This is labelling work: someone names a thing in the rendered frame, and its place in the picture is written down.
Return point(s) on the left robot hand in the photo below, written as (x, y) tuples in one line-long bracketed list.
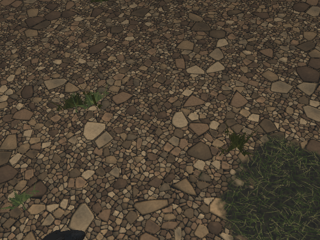
[(65, 235)]

